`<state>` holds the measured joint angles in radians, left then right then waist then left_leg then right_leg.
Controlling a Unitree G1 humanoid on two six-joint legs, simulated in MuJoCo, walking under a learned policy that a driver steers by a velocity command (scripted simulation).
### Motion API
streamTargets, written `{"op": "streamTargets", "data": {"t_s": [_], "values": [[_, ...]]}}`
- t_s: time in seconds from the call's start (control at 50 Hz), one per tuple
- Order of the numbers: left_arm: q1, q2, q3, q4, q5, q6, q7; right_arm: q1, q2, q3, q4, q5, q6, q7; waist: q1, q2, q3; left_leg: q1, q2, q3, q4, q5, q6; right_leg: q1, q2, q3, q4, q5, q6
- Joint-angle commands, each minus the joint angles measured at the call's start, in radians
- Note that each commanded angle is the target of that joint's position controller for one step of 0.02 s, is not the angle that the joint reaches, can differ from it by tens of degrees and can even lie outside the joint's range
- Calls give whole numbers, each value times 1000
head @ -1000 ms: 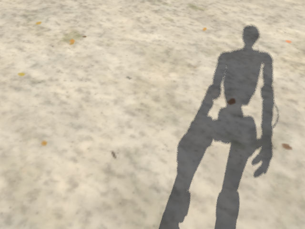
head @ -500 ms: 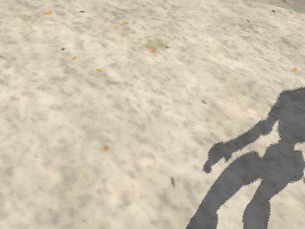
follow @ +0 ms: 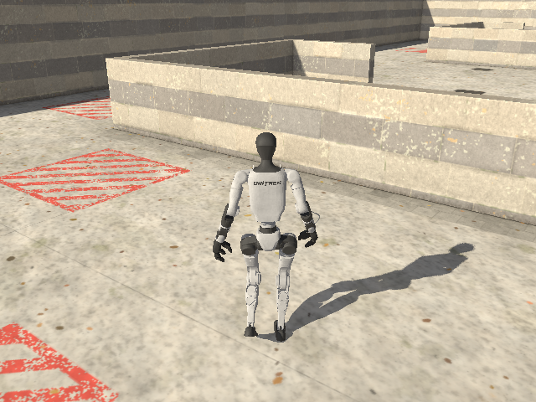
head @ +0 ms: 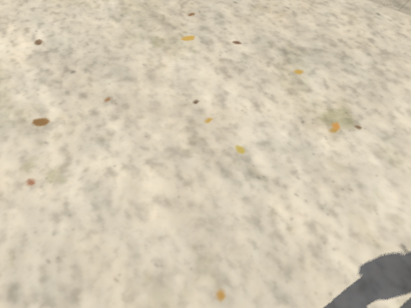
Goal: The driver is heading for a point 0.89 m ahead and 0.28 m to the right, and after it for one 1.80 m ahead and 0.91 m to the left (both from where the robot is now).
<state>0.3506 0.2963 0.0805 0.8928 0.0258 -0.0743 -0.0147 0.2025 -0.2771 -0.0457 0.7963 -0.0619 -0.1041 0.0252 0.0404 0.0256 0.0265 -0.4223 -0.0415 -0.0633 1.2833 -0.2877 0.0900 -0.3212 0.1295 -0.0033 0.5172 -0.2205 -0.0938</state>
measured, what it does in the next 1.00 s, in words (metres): walks ahead, turning right: left foot, then right foot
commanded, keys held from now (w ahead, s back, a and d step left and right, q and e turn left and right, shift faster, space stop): w+e+shift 0.82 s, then q+shift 0.18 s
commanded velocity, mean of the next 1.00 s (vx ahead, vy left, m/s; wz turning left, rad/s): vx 0.94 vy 0.00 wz -0.72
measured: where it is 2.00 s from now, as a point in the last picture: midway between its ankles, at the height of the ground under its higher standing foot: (329, 164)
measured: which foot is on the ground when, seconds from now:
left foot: up 0.00-0.24, down 0.26-0.70, up 0.72-1.00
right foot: down 0.00-0.26, up 0.28-0.68, down 0.70-1.00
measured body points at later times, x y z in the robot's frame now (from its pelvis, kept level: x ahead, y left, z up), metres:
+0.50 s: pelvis +0.44 +0.00 +0.01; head +0.46 +0.00 +0.46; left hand +0.72 +0.20 -0.08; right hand +0.33 -0.28 -0.11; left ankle +0.40 +0.15 -0.73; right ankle +0.45 -0.11 -0.64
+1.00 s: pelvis +0.82 -0.23 +0.00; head +0.85 -0.26 +0.45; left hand +1.02 -0.03 -0.12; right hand +0.81 -0.54 -0.08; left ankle +1.10 -0.28 -0.67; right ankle +0.72 -0.17 -0.73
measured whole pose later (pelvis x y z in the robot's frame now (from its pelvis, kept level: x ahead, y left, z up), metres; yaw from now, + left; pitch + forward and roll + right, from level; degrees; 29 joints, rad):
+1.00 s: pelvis +0.82 -0.23 +0.00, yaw -47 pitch +1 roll +0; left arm 0.41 0.28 0.04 0.82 -0.02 -0.08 0.01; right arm 0.08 -0.25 0.00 0.64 -0.01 -0.11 0.02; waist 0.07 0.02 0.08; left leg -0.73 0.10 -0.01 0.68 0.13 -0.01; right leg 0.01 0.18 0.06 0.32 -0.32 -0.16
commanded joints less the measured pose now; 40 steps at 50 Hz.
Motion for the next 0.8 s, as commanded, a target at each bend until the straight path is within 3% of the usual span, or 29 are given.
{"op": "streamTargets", "data": {"t_s": [0.02,0.06,0.12,0.16,0.2,0.22,0.24,0.26,0.28,0.3,0.32,0.34,0.36,0.38,0.4,0.44,0.5,0.56,0.6,0.62,0.64,0.66,0.68,0.7,0.72,0.74,0.76,0.78,0.8], "values": [[63,45,-4,-21,-12,-34,4,-38,-20,23,-135,-27,1,7,-62,-52,22,-263,109,-48,-122,-49,-53,112,-272,519,-315,-81,-209],[66,70,2,-37,-11,-39,10,-149,-27,40,-196,-14,3,15,-59,-37,66,-230,130,-10,-304,40,-90,3,-262,466,-380,-21,-210],[51,116,22,-67,-20,-40,1,-273,-10,64,-238,21,0,35,-26,-66,75,72,74,63,-584,267,-112,-166,-193,358,-444,91,-150],[94,133,28,-64,-36,-40,-10,-285,-34,57,-240,27,0,25,-4,-69,53,121,54,67,-655,345,-110,-72,-211,366,-403,247,-124],[139,143,31,-52,-40,-30,-6,-266,-67,43,-237,22,-4,8,-3,-59,7,153,27,67,-748,275,-98,76,-216,365,-267,415,-91],[154,158,34,-45,-38,-26,-5,-193,-90,29,-216,20,-8,-5,-35,-45,-54,251,-4,80,-785,209,-85,119,-195,343,-123,559,-71],[147,175,39,-46,-39,-25,-9,-67,-118,12,-184,16,-14,-19,-99,-34,-135,422,11,75,-785,177,-72,80,-153,310,77,593,-50],[108,150,34,-69,-44,-33,-12,116,-187,-14,-162,3,-18,-43,-192,-19,-235,649,162,-64,-781,16,-38,-79,-114,277,343,427,-30],[115,-8,-1,-109,-55,-39,-3,270,-259,-37,-142,-29,-12,-60,-205,158,-366,882,465,-419,-835,-285,4,-311,-52,179,655,-229,-24],[151,16,-11,-161,-72,-27,5,233,-286,-54,-129,-15,-1,-50,-144,324,-434,856,562,-815,-996,-475,92,-458,-69,108,848,-236,-27],[53,58,-4,-140,-45,-6,9,131,-165,-36,-148,-5,4,-44,-137,147,-250,712,486,-668,-1019,-506,77,-526,-145,90,882,-129,-31],[-19,56,-2,-146,-25,3,-5,93,-98,-20,-141,6,0,-36,-134,56,-141,590,433,-482,-1014,-312,59,-520,-171,80,834,-72,-25],[-51,41,-2,-150,-17,12,-17,86,-76,-14,-123,1,-3,-32,-112,25,-86,502,393,-356,-1031,-127,41,-491,-194,79,804,-56,-16],[-73,21,-4,-164,-1,26,-30,106,-61,-9,-94,7,-9,-33,-90,37,-45,443,354,-248,-1045,-18,24,-478,-213,80,784,-57,-11],[-86,-3,-9,-180,4,41,-38,128,-50,-7,-66,19,-17,-29,-72,75,-25,417,344,-174,-1048,75,11,-481,-228,73,773,-58,-7],[-159,-21,-18,-228,8,62,-50,159,-23,-3,-27,41,-31,-18,-55,79,-7,421,335,-57,-1060,271,-5,-537,-243,54,768,-29,-7],[-263,-11,-34,-299,9,63,-71,124,-46,-5,-7,40,-43,-20,-19,76,28,359,295,127,-1113,427,-29,-515,-242,14,647,128,-11],[-373,11,-48,-336,6,63,-92,129,-94,-12,14,39,-44,-27,-23,10,100,302,240,285,-1177,545,-58,-365,-198,-109,375,241,-41],[-385,29,-50,-334,6,61,-94,183,-148,-21,24,37,-38,-35,-19,15,82,357,239,335,-1097,962,-74,-230,-118,-196,279,234,-75],[-343,49,-45,-322,5,60,-90,203,-184,-28,22,36,-28,-42,10,45,41,412,254,338,-1007,1170,-81,-170,-81,-214,263,200,-91],[-254,78,-36,-300,3,57,-82,198,-220,-37,17,32,-12,-51,67,71,-16,437,275,333,-867,1307,-83,-71,-50,-211,253,152,-107],[-90,114,-18,-257,3,55,-71,164,-252,-46,3,27,6,-56,155,89,-99,411,300,317,-655,1376,-73,103,-28,-185,251,106,-131],[133,161,10,-186,4,50,-52,121,-255,-48,-21,22,21,-55,245,68,-196,287,302,293,-355,1261,-60,374,-16,-119,189,79,-166],[142,209,38,-154,-6,55,-24,139,-200,-41,-18,9,26,-39,200,-59,-174,47,163,284,4,397,-74,541,-70,1,146,-14,-188],[18,323,54,-198,9,74,-12,216,-78,-7,-106,11,17,-27,28,-284,-197,-328,31,223,379,-240,-121,704,-291,470,90,89,-299],[74,338,68,-233,2,84,-7,129,-143,-7,-182,24,-9,-26,99,-179,-350,-460,35,11,411,-167,-115,786,-372,750,-131,-114,-395],[59,296,62,-218,-5,80,4,59,-159,-2,-196,23,-27,-26,80,-70,-206,-504,86,-18,312,-96,-109,661,-380,772,-248,-185,-355],[28,245,50,-207,-7,69,11,50,-160,2,-185,20,-31,-28,22,22,-73,-457,125,-12,197,-53,-110,479,-351,700,-280,-133,-315],[-4,223,41,-204,-9,53,17,47,-145,8,-180,4,-18,-30,-24,56,-26,-380,149,-15,127,-70,-121,334,-302,620,-281,-43,-293]]}}
Keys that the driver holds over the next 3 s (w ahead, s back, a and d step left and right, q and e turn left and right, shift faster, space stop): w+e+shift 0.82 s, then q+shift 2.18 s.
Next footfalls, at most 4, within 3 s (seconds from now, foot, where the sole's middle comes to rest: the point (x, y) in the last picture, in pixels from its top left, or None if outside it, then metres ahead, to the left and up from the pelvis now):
0.26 left None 0.44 0.14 -0.77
0.70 right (276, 232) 0.75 -0.20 -0.77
1.10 left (318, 152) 1.13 -0.40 -0.77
1.68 right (360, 156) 1.11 -0.57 -0.77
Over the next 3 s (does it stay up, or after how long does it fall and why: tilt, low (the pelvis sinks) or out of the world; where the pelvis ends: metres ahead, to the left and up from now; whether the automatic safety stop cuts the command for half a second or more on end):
stays up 1.11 -0.41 0.01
